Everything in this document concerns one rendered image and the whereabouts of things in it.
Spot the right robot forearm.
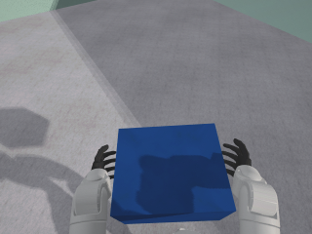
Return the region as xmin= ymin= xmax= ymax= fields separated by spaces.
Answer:
xmin=231 ymin=165 xmax=281 ymax=234

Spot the robot left hand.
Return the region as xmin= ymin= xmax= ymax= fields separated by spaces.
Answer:
xmin=91 ymin=144 xmax=116 ymax=179

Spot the carton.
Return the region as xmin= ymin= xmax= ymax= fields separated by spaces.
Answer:
xmin=110 ymin=123 xmax=237 ymax=224

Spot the robot right hand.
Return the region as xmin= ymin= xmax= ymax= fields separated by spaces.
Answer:
xmin=221 ymin=138 xmax=252 ymax=177

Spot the left robot forearm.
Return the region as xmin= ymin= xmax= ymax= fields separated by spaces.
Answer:
xmin=68 ymin=168 xmax=112 ymax=234

